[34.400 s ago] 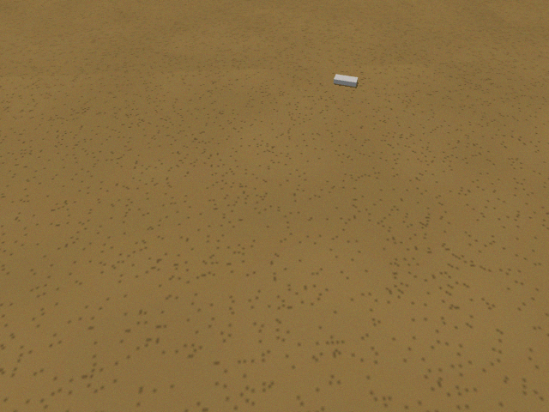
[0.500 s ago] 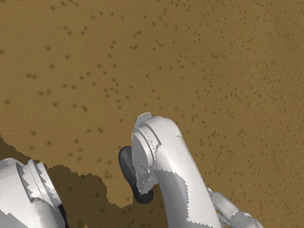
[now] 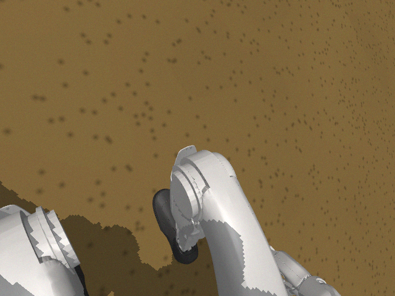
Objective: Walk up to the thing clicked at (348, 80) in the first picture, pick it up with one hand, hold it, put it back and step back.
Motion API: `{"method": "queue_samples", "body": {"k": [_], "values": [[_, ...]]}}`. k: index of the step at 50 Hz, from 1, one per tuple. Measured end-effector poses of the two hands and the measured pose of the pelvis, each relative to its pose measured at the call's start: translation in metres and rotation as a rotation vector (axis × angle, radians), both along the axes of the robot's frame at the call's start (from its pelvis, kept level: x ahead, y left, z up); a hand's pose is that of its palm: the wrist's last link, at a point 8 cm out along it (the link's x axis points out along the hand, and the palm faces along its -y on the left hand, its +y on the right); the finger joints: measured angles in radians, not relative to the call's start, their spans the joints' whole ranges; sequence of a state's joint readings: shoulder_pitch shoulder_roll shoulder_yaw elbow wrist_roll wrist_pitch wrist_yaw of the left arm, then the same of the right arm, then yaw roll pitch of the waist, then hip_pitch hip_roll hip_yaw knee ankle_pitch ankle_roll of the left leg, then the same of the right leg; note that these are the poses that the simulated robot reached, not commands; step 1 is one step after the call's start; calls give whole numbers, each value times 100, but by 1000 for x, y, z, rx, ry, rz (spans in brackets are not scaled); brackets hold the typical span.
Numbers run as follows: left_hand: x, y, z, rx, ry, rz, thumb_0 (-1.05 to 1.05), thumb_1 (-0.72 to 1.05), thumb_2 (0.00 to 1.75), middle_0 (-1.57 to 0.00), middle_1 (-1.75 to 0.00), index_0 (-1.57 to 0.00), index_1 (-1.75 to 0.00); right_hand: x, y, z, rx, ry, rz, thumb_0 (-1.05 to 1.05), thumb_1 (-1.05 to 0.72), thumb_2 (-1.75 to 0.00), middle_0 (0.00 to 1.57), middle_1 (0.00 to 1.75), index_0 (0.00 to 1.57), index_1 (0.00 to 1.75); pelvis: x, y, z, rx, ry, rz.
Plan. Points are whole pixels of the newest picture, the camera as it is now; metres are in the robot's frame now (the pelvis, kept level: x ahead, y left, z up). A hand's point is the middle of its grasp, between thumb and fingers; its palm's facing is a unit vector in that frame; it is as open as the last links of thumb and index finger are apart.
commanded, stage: withdraw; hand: left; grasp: from above
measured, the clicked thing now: out of the picture +0.46 +0.36 -0.29
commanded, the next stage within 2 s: home in 1.00 s
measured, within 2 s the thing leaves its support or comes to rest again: neither
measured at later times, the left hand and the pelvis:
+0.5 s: hand out of the picture +0.49 +0.39 -0.15, palm faces -0.30 -0.10 -0.95, open 14.1 cm; pelvis +0.01 +0.00 +0.01, yaw +2 degrees
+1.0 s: hand out of the picture +0.46 +0.36 -0.13, palm faces -0.45 -0.12 -0.89, open 13.9 cm; pelvis -0.01 -0.01 +0.02, yaw +6 degrees
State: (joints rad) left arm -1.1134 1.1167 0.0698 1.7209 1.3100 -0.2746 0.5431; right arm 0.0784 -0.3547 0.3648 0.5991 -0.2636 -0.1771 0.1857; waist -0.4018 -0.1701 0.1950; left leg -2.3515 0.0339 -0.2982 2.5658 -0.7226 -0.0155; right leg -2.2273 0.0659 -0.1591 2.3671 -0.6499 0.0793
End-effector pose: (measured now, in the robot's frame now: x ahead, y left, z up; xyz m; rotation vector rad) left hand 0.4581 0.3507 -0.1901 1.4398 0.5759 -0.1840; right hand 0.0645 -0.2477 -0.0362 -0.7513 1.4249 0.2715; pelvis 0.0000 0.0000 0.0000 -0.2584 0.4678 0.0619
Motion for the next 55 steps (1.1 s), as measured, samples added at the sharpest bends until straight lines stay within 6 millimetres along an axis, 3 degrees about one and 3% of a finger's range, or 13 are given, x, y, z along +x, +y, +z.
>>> {"method": "queue_samples", "body": {"k": [8,14,21,26,31,35,39,44,55], "values": [[4,-1,0,-2,-10,-8,0,-46,94,-8,-104,-10,-101,0,-1,-1,-1,2,-3,0,-90,-90,20,30,20,30,0,0,0,2,1,-1],[16,4,17,16,-94,15,0,-48,96,-8,-103,-10,-101,2,-1,0,1,5,-10,0,-90,-90,20,30,20,30,2,-1,1,3,19,0],[28,23,65,80,-180,107,0,-50,98,-8,-101,-10,-100,9,-1,-4,41,-27,-70,0,-91,-90,20,30,20,30,6,-2,6,10,72,7],[24,36,109,110,-129,141,0,-51,99,-8,-101,-9,-100,18,-4,-11,81,-56,-152,0,-91,-90,20,30,20,30,7,-1,15,27,106,27],[13,35,140,86,-14,117,0,-51,99,-8,-100,-9,-100,26,-6,-8,86,-77,-204,0,-91,-90,20,30,20,30,3,-2,32,43,113,51],[5,26,153,42,25,75,0,-50,99,-9,-100,-9,-100,29,-13,0,56,-83,-209,0,-91,-90,20,30,20,30,-1,-4,43,53,113,65],[0,18,154,11,28,33,0,-49,99,-9,-100,-10,-99,28,-22,8,9,-86,-201,0,-90,-90,20,30,20,30,-5,-7,47,60,109,69],[-3,10,140,2,22,-9,0,-49,99,-10,-99,-10,-99,19,-31,10,-44,-81,-189,0,-90,-90,20,30,20,30,-9,-9,40,65,95,67],[13,17,114,45,-49,13,0,-48,98,-11,-99,-12,-98,-15,-21,-12,-51,-19,-221,0,-90,-90,20,30,20,30,-9,-7,15,63,76,53]]}}
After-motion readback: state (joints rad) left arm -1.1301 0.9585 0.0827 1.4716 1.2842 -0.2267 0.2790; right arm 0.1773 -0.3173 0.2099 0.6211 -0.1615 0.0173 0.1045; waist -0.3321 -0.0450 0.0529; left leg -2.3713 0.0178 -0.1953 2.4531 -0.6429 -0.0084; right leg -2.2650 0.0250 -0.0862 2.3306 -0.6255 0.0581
